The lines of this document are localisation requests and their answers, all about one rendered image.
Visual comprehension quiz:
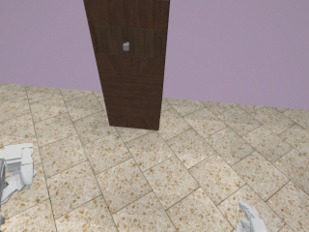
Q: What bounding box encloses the cabinet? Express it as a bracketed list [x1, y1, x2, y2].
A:
[83, 0, 170, 131]

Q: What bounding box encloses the robot right hand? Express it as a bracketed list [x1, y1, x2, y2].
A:
[233, 201, 268, 232]

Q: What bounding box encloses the handle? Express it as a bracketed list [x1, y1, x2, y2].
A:
[123, 42, 129, 51]

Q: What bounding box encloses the drawer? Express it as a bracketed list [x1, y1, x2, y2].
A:
[93, 25, 163, 58]

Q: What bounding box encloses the robot left hand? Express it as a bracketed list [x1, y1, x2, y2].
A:
[0, 143, 38, 210]

